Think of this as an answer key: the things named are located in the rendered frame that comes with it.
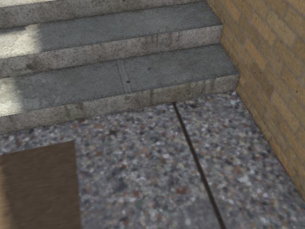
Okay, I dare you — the stairs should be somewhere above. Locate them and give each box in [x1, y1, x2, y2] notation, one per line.
[0, 0, 240, 135]

